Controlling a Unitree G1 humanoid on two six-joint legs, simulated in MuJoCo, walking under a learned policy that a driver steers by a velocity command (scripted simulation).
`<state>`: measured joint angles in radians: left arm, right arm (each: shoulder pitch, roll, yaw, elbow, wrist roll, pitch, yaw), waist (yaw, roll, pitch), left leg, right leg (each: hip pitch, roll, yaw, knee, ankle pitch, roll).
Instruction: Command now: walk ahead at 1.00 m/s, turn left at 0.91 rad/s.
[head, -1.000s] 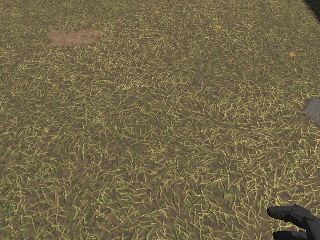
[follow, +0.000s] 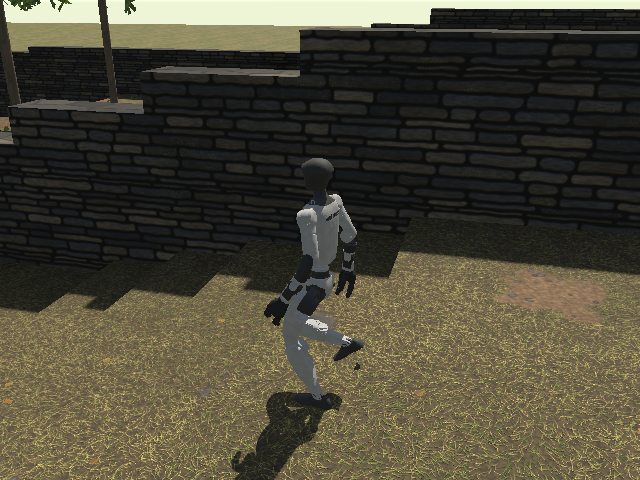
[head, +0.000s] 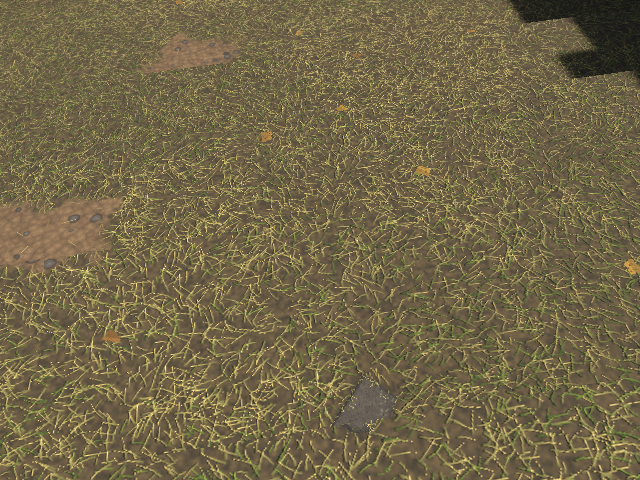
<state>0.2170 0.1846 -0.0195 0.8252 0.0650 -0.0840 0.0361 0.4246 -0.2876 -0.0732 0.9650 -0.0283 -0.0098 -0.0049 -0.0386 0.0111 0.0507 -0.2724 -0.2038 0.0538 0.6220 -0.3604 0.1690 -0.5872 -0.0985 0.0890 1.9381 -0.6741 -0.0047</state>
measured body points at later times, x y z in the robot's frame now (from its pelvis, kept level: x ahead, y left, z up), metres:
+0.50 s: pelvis +0.43 -0.04 +0.02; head +0.44 -0.02 +0.47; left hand +0.26 +0.21 -0.11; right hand +0.76 -0.16 -0.03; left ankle +0.52 +0.12 -0.64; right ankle +0.38 -0.20 -0.71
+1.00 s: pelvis +0.83 +0.20 -0.24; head +0.84 +0.19 +0.21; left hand +0.90 +0.45 -0.34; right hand +0.88 -0.03 -0.39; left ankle +0.64 +0.15 -0.90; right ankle +1.06 +0.20 -0.89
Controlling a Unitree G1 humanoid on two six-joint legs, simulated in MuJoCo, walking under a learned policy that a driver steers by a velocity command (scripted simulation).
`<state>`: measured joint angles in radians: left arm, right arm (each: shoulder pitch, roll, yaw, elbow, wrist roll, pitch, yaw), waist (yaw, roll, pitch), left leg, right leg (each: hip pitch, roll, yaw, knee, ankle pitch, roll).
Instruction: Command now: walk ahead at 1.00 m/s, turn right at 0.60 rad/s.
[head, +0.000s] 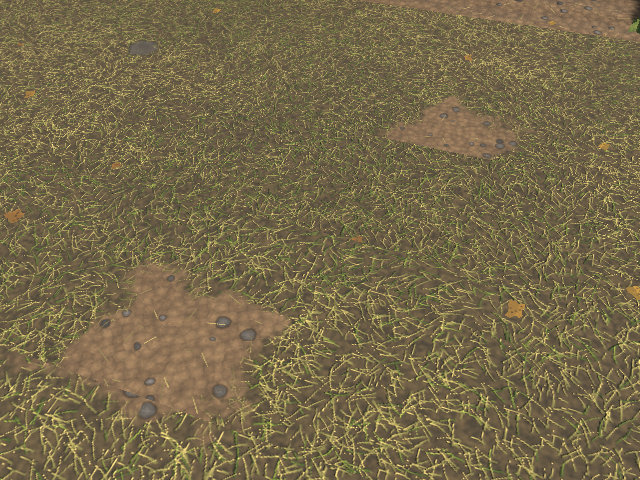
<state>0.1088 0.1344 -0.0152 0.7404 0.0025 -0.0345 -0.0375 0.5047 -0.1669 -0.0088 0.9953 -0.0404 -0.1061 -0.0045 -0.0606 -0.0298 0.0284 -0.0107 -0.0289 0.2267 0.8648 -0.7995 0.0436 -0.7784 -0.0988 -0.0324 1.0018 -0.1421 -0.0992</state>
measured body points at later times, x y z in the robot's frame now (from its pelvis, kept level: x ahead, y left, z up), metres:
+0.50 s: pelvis +0.41 -0.01 +0.05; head +0.44 -0.02 +0.50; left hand +0.67 +0.17 -0.04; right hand +0.34 -0.27 -0.07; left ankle +0.46 +0.12 -0.66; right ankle +0.37 -0.12 -0.55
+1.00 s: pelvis +0.64 -0.15 -0.12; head +0.66 -0.16 +0.33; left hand +0.89 -0.05 -0.25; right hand +0.54 -0.39 -0.24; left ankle +0.79 -0.06 -0.79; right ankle +0.62 -0.23 -0.84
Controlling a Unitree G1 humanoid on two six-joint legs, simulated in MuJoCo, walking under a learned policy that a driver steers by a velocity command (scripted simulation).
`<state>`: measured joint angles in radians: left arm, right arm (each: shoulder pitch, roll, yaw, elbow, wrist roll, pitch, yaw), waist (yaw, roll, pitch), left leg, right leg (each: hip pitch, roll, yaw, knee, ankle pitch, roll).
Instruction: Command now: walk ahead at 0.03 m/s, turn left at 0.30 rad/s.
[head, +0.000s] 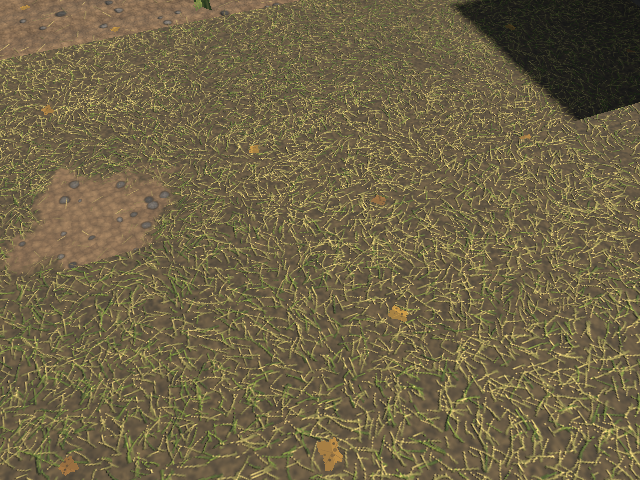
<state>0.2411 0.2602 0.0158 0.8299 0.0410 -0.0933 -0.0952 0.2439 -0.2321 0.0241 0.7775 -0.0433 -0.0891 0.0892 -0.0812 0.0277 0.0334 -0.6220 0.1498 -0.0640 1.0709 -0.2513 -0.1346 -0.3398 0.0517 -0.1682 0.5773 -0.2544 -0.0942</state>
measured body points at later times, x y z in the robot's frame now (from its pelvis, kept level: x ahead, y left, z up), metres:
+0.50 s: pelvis +0.08 +0.08 +0.02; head +0.11 +0.10 +0.47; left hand +0.14 +0.41 -0.06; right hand +0.31 -0.15 -0.06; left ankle +0.08 +0.15 -0.72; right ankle +0.15 -0.07 -0.68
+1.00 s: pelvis +0.18 +0.06 +0.01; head +0.19 +0.06 +0.46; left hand +0.22 +0.35 -0.10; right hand +0.35 -0.18 -0.09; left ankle +0.08 +0.15 -0.72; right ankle +0.18 -0.05 -0.70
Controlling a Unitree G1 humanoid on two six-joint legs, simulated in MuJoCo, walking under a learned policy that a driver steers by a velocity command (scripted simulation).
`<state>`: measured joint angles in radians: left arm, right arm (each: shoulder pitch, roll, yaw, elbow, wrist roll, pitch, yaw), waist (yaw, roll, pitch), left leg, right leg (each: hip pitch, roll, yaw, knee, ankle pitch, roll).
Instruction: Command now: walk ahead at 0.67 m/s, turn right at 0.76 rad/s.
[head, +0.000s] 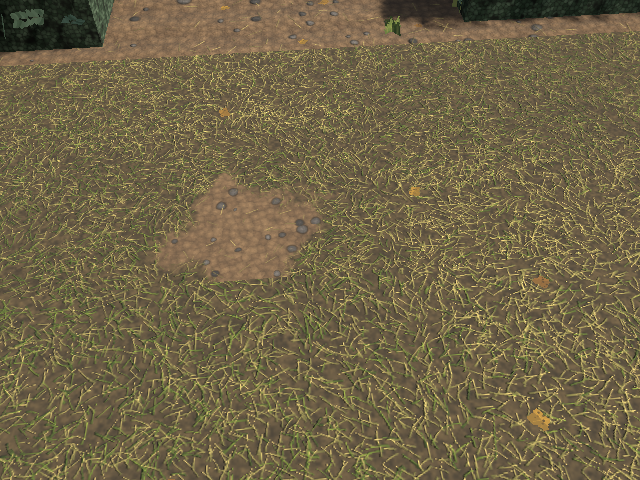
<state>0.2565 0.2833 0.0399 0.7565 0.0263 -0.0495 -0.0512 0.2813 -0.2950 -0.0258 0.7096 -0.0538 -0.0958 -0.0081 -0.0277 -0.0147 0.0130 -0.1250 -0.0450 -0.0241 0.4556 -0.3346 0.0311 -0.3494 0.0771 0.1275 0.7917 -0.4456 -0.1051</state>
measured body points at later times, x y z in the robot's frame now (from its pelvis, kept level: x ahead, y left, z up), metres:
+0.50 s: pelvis +0.30 -0.16 -0.01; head +0.32 -0.16 +0.44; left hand +0.42 +0.09 -0.14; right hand +0.28 -0.43 -0.15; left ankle +0.32 +0.03 -0.65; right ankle +0.27 -0.19 -0.73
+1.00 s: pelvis +0.73 -0.24 -0.21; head +0.76 -0.27 +0.24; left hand +0.80 +0.02 -0.32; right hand +0.73 -0.52 -0.37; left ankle +0.67 -0.24 -0.92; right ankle +0.72 -0.41 -0.80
